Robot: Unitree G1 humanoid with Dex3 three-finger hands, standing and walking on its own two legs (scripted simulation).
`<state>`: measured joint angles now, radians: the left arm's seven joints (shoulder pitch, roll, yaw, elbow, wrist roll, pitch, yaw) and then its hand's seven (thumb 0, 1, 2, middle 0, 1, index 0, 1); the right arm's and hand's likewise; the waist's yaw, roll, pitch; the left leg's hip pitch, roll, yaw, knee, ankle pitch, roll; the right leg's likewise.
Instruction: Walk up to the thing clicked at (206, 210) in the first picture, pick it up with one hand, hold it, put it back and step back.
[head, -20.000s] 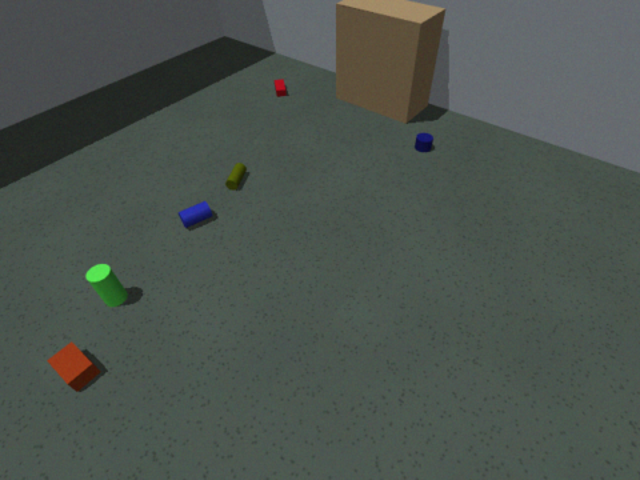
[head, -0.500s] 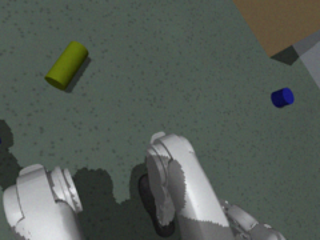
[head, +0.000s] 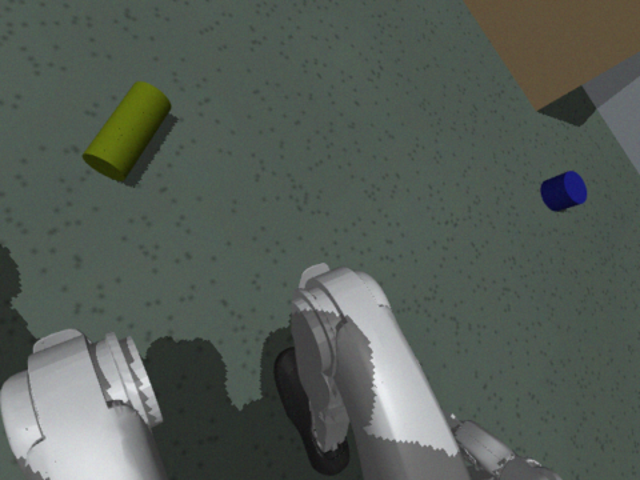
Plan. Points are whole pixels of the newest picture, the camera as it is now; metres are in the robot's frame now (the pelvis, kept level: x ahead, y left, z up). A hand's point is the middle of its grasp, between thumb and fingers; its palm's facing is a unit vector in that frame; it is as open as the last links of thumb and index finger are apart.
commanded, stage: settle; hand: left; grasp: from above
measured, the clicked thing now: out of the picture +0.40 +0.36 -0.25
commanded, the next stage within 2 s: lift in 0.78 s
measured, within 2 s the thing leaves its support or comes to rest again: leaves its support in 0.26 s
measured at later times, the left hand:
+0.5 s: hand out of the picture +0.38 +0.37 -0.15, palm faces -0.39 -0.10 -0.92, open 10.1 cm
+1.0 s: hand out of the picture +0.38 +0.37 -0.09, palm faces -0.39 -0.10 -0.91, open 10.1 cm
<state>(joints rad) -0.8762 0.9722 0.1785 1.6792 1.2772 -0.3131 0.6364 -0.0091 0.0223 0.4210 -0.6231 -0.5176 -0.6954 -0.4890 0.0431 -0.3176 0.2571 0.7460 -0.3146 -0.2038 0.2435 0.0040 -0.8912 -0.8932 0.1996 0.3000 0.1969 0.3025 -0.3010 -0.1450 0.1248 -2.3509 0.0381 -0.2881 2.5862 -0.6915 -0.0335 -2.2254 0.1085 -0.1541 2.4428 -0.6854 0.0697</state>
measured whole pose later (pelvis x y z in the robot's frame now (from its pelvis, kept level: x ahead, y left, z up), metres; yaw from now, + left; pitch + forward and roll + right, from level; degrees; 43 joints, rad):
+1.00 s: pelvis -0.01 -0.01 +0.05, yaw +6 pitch +31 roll -9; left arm -0.76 0.76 0.11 1.17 1.21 -0.26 0.30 -0.01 -0.06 0.42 -0.75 -0.41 -0.81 -0.39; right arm 0.14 -0.28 0.05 0.73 -0.12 -0.03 0.16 0.01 -0.92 -0.90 0.20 0.30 0.20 0.30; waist -0.17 -0.02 -0.05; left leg -2.30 0.03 -0.18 2.37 -0.63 -0.02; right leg -2.18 0.05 -0.08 2.30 -0.67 0.05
